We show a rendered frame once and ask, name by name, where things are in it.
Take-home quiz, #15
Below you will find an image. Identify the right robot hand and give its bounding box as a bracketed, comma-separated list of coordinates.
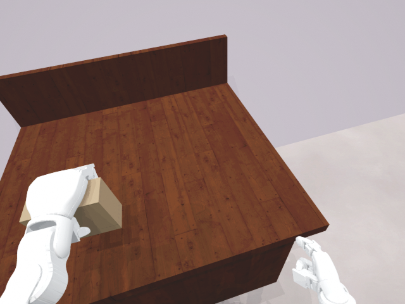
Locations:
[292, 236, 340, 292]

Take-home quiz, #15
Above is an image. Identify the table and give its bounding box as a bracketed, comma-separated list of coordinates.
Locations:
[0, 34, 329, 304]

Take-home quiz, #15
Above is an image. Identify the sponge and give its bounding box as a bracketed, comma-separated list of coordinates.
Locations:
[19, 177, 122, 239]

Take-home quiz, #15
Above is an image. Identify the right robot forearm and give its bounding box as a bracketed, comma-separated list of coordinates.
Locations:
[317, 279, 356, 304]

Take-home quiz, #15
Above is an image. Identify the left robot forearm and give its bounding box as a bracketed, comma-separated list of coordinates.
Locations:
[0, 214, 74, 304]

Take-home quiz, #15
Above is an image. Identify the left robot hand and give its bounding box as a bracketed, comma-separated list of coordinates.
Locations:
[26, 164, 98, 244]

